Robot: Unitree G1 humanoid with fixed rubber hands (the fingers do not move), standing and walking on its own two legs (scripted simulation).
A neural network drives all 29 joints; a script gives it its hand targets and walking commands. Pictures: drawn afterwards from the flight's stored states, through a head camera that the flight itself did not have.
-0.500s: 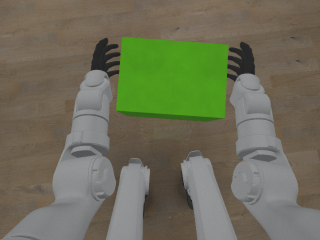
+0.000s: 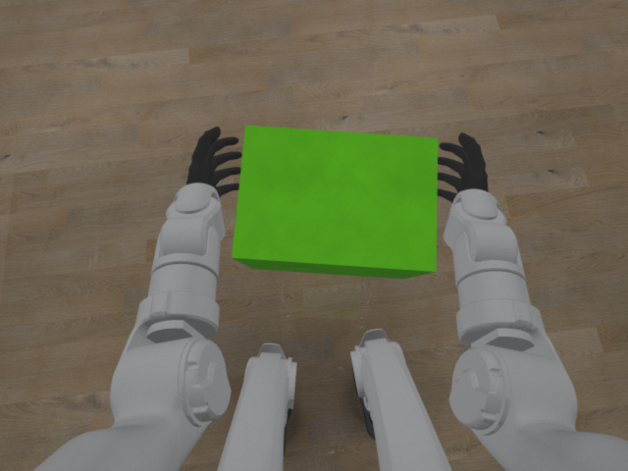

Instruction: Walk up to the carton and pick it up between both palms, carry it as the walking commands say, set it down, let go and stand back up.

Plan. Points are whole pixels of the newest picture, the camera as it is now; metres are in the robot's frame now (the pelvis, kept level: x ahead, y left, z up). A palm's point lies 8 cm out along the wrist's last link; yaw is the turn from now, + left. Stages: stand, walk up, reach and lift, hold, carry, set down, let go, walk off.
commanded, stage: reach and lift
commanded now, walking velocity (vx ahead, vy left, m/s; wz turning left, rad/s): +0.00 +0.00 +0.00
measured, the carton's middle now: (334, 211) +0.45 -0.04 -0.14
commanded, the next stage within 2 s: none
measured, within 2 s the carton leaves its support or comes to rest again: neither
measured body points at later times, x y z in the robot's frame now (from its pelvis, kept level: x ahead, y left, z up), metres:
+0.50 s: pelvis +0.02 +0.00 +0.07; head +0.19 -0.01 +0.49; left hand +0.46 +0.14 +0.02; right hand +0.42 -0.20 +0.02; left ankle +0.07 +0.13 -0.55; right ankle +0.10 -0.12 -0.55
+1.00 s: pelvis +0.05 +0.01 +0.14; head +0.17 +0.00 +0.57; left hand +0.44 +0.15 +0.10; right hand +0.40 -0.20 +0.10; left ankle +0.07 +0.12 -0.55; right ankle +0.10 -0.12 -0.55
